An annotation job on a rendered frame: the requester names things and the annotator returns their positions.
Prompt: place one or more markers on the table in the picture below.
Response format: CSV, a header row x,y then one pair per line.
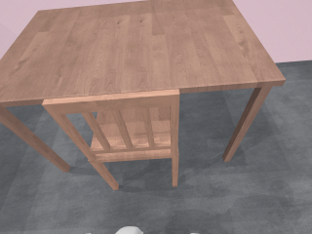
x,y
140,46

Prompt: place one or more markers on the chair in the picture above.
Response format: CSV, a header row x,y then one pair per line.
x,y
129,127

